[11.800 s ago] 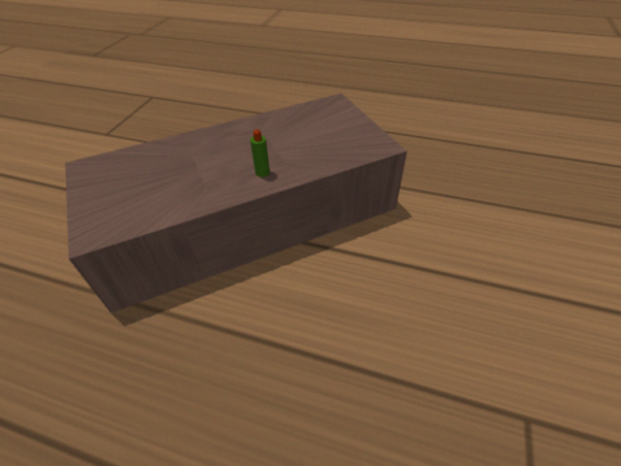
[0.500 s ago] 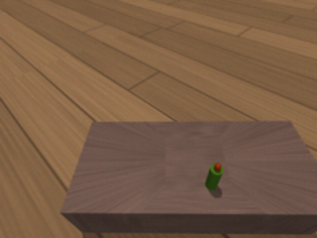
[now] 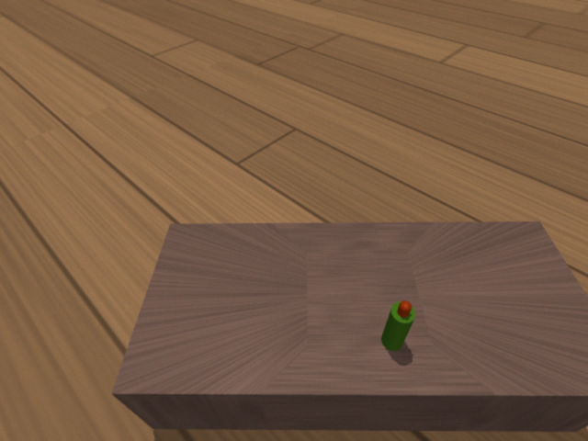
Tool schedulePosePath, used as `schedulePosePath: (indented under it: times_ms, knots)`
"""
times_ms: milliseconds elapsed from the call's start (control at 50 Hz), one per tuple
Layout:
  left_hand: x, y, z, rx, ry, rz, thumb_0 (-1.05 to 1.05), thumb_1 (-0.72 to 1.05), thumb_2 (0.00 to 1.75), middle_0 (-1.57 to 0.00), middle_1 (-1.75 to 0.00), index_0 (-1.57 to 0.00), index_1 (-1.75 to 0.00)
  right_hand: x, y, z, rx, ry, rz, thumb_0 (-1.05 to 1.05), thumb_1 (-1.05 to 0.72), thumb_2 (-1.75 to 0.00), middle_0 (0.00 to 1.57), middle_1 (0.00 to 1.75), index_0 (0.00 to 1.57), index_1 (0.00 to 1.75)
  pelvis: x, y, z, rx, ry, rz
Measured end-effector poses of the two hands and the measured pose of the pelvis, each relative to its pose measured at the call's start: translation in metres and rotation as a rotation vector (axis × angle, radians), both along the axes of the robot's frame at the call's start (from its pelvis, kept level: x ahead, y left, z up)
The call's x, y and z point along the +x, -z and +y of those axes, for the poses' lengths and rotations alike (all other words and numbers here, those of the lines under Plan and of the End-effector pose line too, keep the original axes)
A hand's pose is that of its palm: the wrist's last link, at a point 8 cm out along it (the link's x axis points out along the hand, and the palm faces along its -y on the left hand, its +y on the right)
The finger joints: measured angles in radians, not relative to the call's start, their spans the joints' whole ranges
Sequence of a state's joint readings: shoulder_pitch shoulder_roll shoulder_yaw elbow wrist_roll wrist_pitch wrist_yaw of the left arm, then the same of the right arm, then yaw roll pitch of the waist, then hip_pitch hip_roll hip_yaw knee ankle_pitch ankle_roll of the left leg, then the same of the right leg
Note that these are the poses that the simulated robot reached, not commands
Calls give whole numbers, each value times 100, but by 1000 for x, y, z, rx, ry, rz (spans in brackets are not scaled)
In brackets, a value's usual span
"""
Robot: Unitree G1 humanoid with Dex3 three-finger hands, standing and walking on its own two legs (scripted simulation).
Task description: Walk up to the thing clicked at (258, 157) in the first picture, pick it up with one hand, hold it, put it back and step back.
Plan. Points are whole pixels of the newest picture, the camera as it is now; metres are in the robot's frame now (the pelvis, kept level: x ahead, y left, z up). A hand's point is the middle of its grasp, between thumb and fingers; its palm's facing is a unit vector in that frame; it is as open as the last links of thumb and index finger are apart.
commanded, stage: stand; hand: right
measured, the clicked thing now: (398, 323) +0.49 -0.22 -0.36
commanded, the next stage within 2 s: go down in 0.40 s
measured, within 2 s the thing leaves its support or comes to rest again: neither
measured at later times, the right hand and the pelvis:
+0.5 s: hand out of the picture +0.08 -0.25 -0.16, palm faces -0.03 +0.94 -0.34, open 7.4 cm; pelvis +0.00 +0.00 +0.00, yaw +0 degrees
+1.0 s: hand out of the picture +0.13 -0.26 -0.16, palm faces +0.01 +0.95 -0.32, open 15.8 cm; pelvis +0.00 -0.01 -0.02, yaw -2 degrees
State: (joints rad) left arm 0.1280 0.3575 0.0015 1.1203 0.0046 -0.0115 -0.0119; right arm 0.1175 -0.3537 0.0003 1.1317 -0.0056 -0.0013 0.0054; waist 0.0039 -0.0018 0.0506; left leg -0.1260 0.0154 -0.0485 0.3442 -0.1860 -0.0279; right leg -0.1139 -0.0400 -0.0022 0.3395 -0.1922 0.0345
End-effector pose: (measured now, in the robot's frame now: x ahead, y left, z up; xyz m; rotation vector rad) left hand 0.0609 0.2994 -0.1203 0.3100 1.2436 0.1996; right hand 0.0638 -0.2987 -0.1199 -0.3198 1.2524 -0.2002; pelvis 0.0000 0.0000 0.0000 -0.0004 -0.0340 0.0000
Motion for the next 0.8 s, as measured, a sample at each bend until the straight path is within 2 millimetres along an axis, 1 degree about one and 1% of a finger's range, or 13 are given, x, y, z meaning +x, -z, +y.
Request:
schedulePosePath:
  times_ms: [220, 520, 540, 600, 640, 700, 740, 800]
  knots:
    - [7, -1, 0, 2, 4, -12, 0, 91, 90, -20, -30, -21, -30, 8, -1, 1, -2, -4, -17, 0, -91, -90, 20, 30, 20, 30, 2, 0, 0, 0, 0, -1]
    - [4, -1, 0, 3, -6, -1, 0, 91, 90, -20, -30, -21, -30, 10, 0, 1, 2, -9, -12, 0, -91, -90, 20, 30, 20, 30, 4, 0, 0, 1, -3, 0]
    - [5, -1, -1, 3, -12, -17, 0, 91, 90, -20, -30, -21, -30, 13, 0, 1, 5, 4, -31, 0, -90, -89, 19, 29, 19, 29, 3, 1, -1, 2, 2, 11]
    - [12, 0, -9, -7, -4, -95, 0, 91, 91, -20, -30, -21, -30, 34, 1, 6, 15, 31, -120, 1, -84, -83, 15, 24, 15, 24, -4, 5, -1, 2, 18, 39]
    - [17, 2, -16, -19, -3, -124, 0, 91, 91, -21, -31, -21, -30, 49, 3, 7, 26, 37, -149, 1, -76, -76, 13, 19, 13, 20, -8, 9, -1, 2, 23, 62]
    - [22, 4, -26, -34, -4, -162, 0, 90, 91, -21, -31, -21, -31, 71, 3, 3, 25, 18, -181, 1, -61, -60, 11, 14, 10, 14, -12, 13, 0, 3, 24, 94]
    - [24, 5, -33, -45, -8, -184, 0, 90, 91, -21, -31, -22, -31, 79, 0, -1, 15, 3, -194, 0, -51, -49, 10, 11, 9, 11, -11, 15, 0, 4, 20, 105]
    - [29, 4, -43, -62, -4, -219, 0, 90, 91, -21, -31, -22, -31, 84, -4, -8, -1, -7, -181, 0, -35, -35, 10, 7, 8, 7, -8, 17, -1, 9, 21, 108]
